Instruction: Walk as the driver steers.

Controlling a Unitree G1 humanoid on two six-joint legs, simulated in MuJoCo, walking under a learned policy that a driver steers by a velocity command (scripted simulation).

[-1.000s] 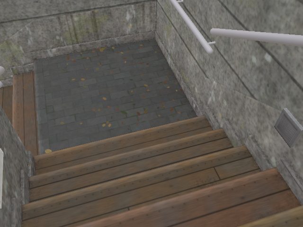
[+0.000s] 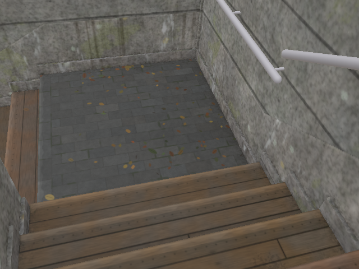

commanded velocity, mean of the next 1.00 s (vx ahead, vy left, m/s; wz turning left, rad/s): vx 0.50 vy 0.00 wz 0.00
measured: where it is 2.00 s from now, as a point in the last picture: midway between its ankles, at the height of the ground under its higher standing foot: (174, 255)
